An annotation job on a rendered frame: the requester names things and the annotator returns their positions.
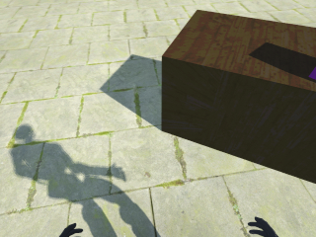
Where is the robot right hand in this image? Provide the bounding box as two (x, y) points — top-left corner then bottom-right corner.
(248, 216), (278, 237)

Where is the robot left hand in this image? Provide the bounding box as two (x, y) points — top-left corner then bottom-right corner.
(59, 223), (83, 237)

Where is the pedestal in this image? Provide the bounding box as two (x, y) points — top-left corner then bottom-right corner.
(161, 10), (316, 184)

